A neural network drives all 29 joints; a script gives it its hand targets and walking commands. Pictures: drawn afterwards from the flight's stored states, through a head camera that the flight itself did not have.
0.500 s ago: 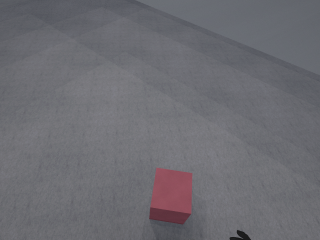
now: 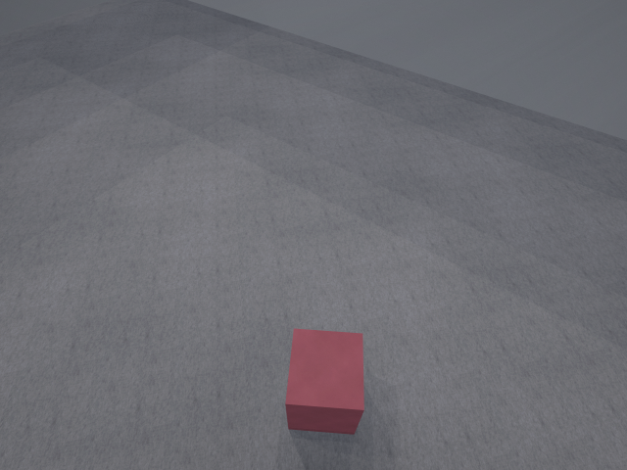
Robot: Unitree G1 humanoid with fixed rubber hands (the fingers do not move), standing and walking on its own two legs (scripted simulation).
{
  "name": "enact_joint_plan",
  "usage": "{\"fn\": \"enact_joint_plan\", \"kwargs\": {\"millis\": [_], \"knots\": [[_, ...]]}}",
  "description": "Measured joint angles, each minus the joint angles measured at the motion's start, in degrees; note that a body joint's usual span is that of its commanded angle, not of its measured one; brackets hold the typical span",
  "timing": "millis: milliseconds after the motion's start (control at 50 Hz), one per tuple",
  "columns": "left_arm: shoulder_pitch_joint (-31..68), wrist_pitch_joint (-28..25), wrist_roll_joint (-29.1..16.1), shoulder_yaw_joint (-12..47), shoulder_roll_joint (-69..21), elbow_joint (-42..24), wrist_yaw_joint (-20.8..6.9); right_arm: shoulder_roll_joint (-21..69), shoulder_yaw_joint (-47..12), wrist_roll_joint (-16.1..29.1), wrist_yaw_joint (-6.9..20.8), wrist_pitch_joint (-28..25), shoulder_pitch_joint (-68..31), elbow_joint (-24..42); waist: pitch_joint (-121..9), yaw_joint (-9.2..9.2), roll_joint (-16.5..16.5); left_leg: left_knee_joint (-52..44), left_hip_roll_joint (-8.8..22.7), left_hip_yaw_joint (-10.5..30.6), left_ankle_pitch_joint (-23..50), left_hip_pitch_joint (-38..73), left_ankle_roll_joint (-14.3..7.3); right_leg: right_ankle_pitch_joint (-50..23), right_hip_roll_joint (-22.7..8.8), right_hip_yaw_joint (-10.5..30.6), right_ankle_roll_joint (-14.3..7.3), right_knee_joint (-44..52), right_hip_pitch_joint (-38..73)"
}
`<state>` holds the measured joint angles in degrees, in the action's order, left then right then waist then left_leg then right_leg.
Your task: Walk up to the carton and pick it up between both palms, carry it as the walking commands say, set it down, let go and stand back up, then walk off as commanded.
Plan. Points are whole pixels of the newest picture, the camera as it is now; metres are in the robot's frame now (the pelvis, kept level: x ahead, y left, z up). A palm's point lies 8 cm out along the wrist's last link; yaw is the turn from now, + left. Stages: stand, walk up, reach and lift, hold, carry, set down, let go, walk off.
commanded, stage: walk up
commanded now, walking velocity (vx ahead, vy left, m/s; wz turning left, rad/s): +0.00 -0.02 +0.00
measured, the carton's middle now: (324, 382) +0.45 -0.04 -0.65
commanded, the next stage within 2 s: stand in 0.96 s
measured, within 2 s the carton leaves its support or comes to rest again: neither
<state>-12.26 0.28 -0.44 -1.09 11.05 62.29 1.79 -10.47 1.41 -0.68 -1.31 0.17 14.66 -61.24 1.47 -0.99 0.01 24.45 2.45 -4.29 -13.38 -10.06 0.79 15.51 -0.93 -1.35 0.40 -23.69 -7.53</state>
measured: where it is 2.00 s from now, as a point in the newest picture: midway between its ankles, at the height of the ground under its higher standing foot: outside the picture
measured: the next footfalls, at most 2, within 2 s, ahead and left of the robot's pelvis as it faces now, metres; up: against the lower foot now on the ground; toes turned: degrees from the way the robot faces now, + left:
left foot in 0.78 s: +0.02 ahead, +0.06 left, +0.00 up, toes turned -5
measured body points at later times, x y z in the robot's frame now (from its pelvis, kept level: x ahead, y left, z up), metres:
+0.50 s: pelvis -0.01 -0.04 -0.01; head +0.01 -0.04 +0.44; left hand +0.02 +0.21 -0.17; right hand -0.02 -0.29 -0.16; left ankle -0.01 +0.12 -0.74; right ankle -0.04 -0.13 -0.71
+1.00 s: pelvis -0.02 -0.06 +0.00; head -0.02 -0.06 +0.45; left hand +0.02 +0.16 -0.16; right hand -0.03 -0.28 -0.16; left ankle -0.02 +0.05 -0.74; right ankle -0.01 -0.16 -0.74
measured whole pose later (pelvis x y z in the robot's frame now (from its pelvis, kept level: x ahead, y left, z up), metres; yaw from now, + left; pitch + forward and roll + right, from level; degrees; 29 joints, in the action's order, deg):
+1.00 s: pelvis -0.02 -0.06 +0.00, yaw -1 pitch -2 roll +0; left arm -13.6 -0.1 0.4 -1.3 8.6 61.3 1.7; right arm -7.8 0.6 -0.8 -1.8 -0.2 16.8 -64.9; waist 1.7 0.3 0.7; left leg 22.5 1.1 -3.2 -12.8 -7.6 0.2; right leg 11.8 -0.4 -5.5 -1.8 -23.0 -9.3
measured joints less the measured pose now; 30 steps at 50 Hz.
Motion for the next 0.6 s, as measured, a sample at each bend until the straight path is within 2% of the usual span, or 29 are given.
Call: {"fn": "enact_joint_plan", "kwargs": {"millis": [120, 340, 420, 480, 500, 540, 560, 580, 600], "knots": [[-1.7, -0.5, 0.6, 0.8, -2.5, 0.5, -0.3, -0.5, 0.1, 0.1, 0.2, 0.5, 0.6, -1.3, -1.5, 0.36, -1.1, -2.3, 0.4, 1.0, 1.3, 1.1, 1.0, -0.5, 0.6, -0.9, -1.1, 1.1, 0.8], [-5.1, -0.8, 0.4, 0.3, -2.9, 0.9, -0.1, 1.1, 0.2, -0.2, -0.4, 0.2, 0.8, -2.9, -1.5, 1.05, -0.1, -1.2, 1.1, 1.2, 0.6, 0.5, 1.7, 0.4, 1.1, -1.1, -1.7, -0.2, 0.0], [-4.8, 0.8, 0.2, -1.4, -1.1, -0.5, -0.1, 1.5, 0.7, -0.3, -1.7, 0.0, -1.0, -1.1, 0.9, 0.84, 1.6, 4.2, 2.5, -1.1, -2.0, -2.1, 2.2, 2.5, 1.7, -0.1, -1.7, -9.9, -5.7], [-3.8, 2.4, 0.5, -2.7, 0.6, -2.2, -0.4, 1.0, 0.8, -1.0, -2.5, 0.5, -1.2, 0.0, 2.3, -0.02, 1.6, 7.3, 4.6, -1.9, -3.3, -3.5, 2.9, 11.1, 2.0, -1.3, -0.6, -23.8, -11.8], [-3.4, 2.6, 0.5, -2.7, 1.1, -2.9, -0.5, 0.7, 0.9, -1.2, -2.7, 0.7, -0.9, 0.2, 2.4, -0.37, 1.3, 7.9, 5.3, -1.7, -3.5, -3.8, 3.3, 12.3, 1.6, -1.7, -0.6, -25.3, -12.5], [-2.4, 1.7, 0.8, -2.1, 1.8, -4.0, -0.5, 0.0, 1.3, -0.9, -2.6, 1.4, 0.1, -0.2, 2.5, -0.2, 1.0, 8.8, 5.5, -1.2, -3.6, -4.1, 4.2, 6.6, 0.0, -1.5, -1.1, -16.3, -9.8], [-2.1, 0.7, 1.2, -2.0, 2.0, -4.5, -0.4, -0.2, 1.2, -0.6, -2.3, 1.7, 0.5, -0.5, 2.3, 0.29, 1.4, 10.3, 4.7, -1.0, -4.8, -4.9, 3.8, 0.5, -1.0, -1.0, -1.8, -12.0, -9.0], [-1.9, 0.0, 1.4, -1.9, 1.8, -4.7, -0.3, -0.5, 1.1, -0.3, -2.1, 2.2, 0.8, -0.7, 2.1, 0.42, 1.2, 12.5, 3.9, 0.2, -8.0, -5.8, 3.1, 3.5, -1.1, -1.0, -2.2, -10.7, -8.0], [-1.5, -0.3, 1.4, -1.8, 0.8, -4.4, -0.3, -1.2, 1.0, -0.1, -1.8, 2.8, 0.6, -1.1, 2.1, 0.51, -0.3, 14.5, 3.7, 2.2, -10.8, -6.6, 2.3, 5.8, -0.3, -1.5, -2.3, -10.7, -7.9]]}}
